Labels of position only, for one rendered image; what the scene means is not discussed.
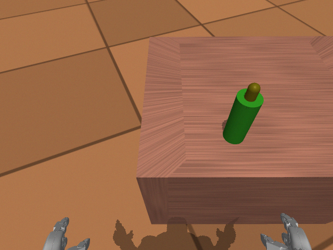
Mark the bottle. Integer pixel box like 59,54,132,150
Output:
223,83,264,144

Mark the left robot hand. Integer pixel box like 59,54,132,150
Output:
43,217,90,250

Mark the right robot hand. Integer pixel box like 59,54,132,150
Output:
261,213,312,250

